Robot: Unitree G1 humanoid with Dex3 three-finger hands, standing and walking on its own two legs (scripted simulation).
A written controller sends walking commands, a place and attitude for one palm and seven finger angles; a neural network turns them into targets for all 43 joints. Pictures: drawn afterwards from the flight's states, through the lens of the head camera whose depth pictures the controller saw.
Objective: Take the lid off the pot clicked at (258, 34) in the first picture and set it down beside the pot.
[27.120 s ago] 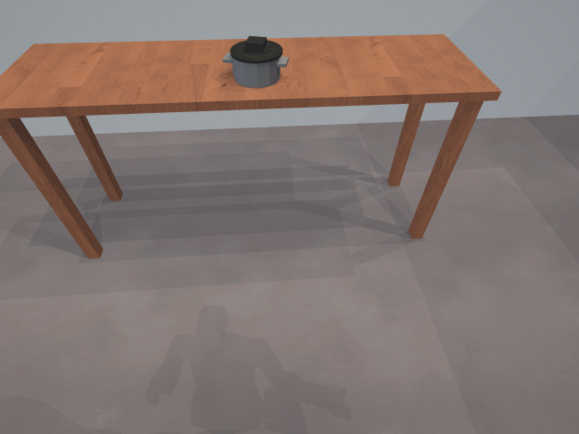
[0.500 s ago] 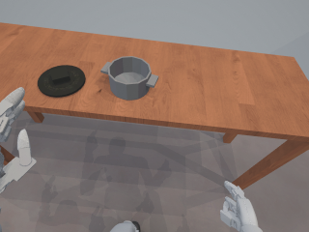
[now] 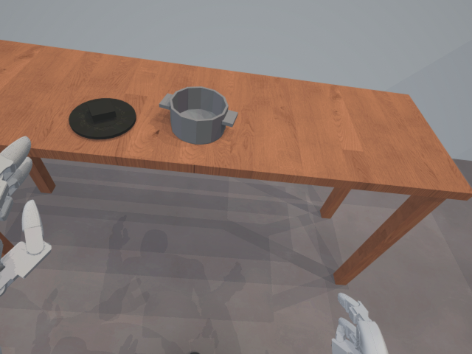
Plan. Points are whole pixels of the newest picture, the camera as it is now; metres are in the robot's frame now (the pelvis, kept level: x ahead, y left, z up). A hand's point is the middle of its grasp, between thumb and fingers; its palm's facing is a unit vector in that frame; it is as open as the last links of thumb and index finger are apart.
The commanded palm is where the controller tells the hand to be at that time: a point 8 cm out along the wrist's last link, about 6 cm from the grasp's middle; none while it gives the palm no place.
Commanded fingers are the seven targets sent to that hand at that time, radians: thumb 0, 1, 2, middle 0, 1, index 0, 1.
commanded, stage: stop stepping back and stand still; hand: left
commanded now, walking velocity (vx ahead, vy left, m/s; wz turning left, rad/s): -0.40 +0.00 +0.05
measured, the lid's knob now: (101, 110) +0.64 +0.37 +0.00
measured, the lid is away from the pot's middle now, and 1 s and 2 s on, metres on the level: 0.24 0.24 0.24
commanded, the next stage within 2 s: let the arm hang, fingers relaxed in 1.70 s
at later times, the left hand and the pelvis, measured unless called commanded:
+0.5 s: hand out of the picture +0.08 +0.25 +0.17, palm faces +0.25 -0.86 -0.45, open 7.4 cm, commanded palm +0.03 +0.30 +0.18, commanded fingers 0.00 0.90 0.90 -0.20 -0.30 -0.20 -0.30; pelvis -0.10 +0.02 +0.00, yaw -1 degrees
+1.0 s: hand out of the picture +0.07 +0.32 +0.04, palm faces +0.24 -0.86 -0.45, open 7.4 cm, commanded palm none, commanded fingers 0.00 0.90 0.90 -0.20 -0.30 -0.20 -0.30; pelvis -0.13 +0.07 -0.02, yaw +4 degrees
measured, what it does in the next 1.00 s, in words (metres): walks backwards: right foot, then right foot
